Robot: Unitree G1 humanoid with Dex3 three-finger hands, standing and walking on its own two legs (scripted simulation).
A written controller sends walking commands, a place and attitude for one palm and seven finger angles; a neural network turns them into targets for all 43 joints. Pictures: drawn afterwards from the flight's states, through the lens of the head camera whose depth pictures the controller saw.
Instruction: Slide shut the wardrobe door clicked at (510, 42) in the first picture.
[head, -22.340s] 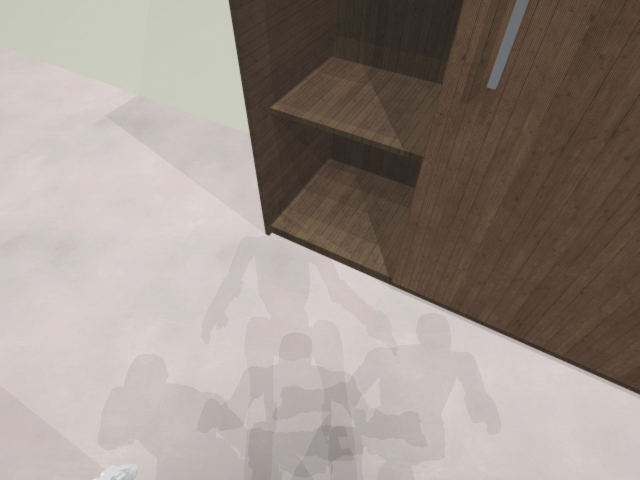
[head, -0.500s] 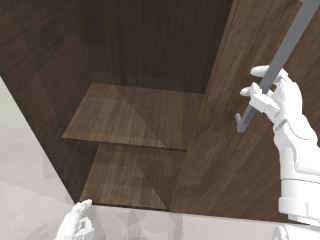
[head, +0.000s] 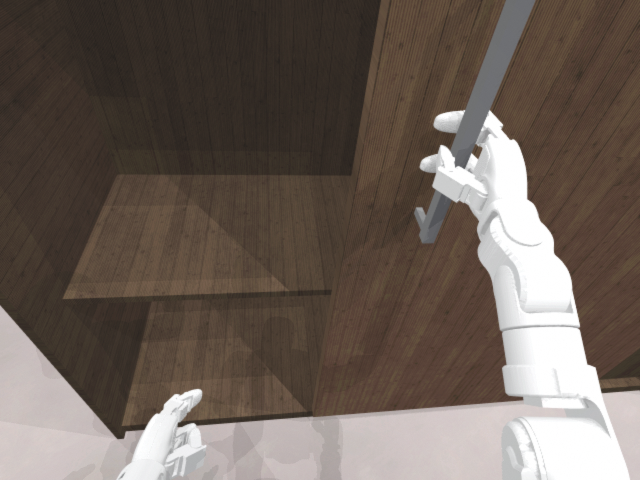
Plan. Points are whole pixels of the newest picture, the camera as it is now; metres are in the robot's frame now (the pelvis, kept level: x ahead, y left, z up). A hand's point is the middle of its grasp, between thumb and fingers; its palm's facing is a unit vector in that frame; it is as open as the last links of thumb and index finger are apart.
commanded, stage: tug the door sideways, standing still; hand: right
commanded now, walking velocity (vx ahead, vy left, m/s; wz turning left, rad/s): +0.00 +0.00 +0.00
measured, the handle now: (459, 129) +0.45 -0.14 +0.26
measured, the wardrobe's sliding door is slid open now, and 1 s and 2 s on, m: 0.55 0.52 0.31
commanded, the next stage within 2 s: step sideways, sliding the door along in 0.28 s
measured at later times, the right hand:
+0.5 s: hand (422, 178) +0.39 -0.09 +0.22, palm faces +0.00 +0.99 -0.16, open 5.9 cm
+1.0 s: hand (411, 172) +0.41 -0.08 +0.22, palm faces +0.17 +0.98 -0.04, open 5.7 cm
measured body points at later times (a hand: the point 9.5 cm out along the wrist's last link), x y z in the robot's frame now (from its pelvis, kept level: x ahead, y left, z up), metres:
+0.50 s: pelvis -0.02 +0.00 +0.00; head -0.01 +0.02 +0.44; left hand +0.15 +0.21 -0.11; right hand +0.39 -0.15 +0.23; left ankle -0.05 +0.11 -0.74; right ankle -0.01 -0.10 -0.74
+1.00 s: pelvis -0.02 +0.07 -0.01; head +0.06 +0.07 +0.43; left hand +0.13 +0.31 -0.13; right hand +0.39 -0.14 +0.22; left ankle +0.03 +0.21 -0.67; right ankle -0.02 -0.07 -0.74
